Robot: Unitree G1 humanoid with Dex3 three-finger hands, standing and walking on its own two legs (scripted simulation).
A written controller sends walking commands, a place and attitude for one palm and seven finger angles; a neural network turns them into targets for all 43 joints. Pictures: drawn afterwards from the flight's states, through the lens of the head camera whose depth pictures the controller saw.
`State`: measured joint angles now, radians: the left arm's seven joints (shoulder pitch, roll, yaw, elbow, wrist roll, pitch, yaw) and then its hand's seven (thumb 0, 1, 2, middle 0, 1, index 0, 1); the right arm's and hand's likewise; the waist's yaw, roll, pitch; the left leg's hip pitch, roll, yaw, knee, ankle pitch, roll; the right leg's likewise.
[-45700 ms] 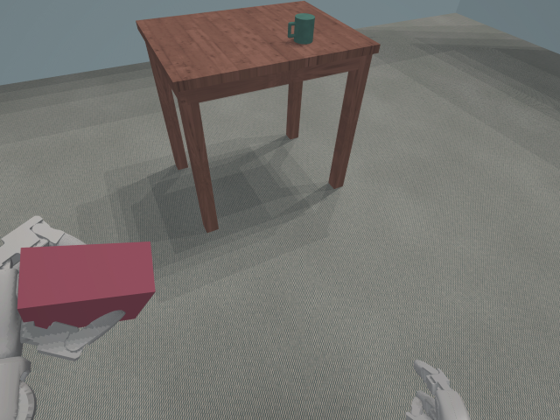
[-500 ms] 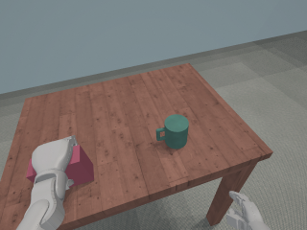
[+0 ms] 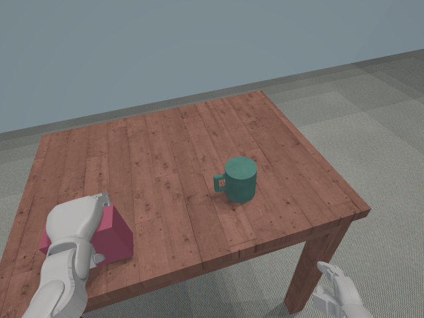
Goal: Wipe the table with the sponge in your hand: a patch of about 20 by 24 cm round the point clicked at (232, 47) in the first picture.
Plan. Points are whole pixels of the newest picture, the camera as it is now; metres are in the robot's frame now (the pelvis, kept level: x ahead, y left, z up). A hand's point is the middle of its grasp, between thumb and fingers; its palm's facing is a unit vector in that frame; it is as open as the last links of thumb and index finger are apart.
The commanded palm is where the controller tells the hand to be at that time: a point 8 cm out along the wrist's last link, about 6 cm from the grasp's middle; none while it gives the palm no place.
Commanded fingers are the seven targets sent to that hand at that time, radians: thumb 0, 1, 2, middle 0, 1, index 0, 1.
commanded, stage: lift the sponge slowly off the table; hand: left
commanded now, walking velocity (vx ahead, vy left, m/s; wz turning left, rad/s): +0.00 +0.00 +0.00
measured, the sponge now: (95, 244) +0.23 +0.28 +0.02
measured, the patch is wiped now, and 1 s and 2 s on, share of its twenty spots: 1.00 1.00 1.00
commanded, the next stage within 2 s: bring the sponge back beside the body in 1.64 s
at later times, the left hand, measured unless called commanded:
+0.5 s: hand (90, 221) +0.25 +0.27 +0.09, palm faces +0.02 -0.09 -1.00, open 9.6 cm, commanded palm +0.22 +0.27 +0.15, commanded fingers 0.00 0.10 1.30 -1.20 -1.60 -1.20 -1.60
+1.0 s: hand (83, 206) +0.26 +0.27 +0.12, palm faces +0.05 -0.08 -1.00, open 9.6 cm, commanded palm +0.23 +0.27 +0.18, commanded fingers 0.00 0.10 1.30 -1.20 -1.60 -1.20 -1.60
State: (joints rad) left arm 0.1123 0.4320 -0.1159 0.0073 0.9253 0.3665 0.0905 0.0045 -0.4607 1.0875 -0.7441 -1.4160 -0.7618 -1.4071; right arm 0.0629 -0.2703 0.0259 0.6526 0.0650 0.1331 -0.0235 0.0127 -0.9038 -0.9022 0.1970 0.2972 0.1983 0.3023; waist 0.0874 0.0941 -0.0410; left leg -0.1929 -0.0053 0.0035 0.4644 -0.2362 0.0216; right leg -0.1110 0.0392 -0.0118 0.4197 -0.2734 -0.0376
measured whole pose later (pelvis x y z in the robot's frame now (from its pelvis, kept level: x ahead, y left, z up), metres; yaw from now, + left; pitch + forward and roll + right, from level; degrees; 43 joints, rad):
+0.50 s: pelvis -0.01 -0.01 +0.00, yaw +0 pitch -4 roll +0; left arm 0.03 0.46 -0.11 0.00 0.91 0.38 0.03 -0.01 -0.48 1.09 -0.77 -1.38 -0.79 -1.38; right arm 0.03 -0.27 0.04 0.67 0.07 0.11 -0.04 0.01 -0.90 -0.90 0.20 0.30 0.20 0.30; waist 0.09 0.11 -0.02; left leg -0.14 0.00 0.00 0.40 -0.20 0.01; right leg -0.07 0.05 -0.01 0.37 -0.24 -0.05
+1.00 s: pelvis -0.01 -0.01 +0.00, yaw +0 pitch -4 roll +0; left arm -0.04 0.51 -0.09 -0.04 0.88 0.39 -0.04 -0.01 -0.48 1.09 -0.77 -1.38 -0.79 -1.38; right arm 0.02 -0.28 0.05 0.66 0.07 0.10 -0.05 0.01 -0.90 -0.90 0.20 0.30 0.20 0.30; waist 0.10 0.11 0.00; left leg -0.13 0.00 -0.01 0.38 -0.18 0.01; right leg -0.06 0.04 -0.02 0.35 -0.23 -0.05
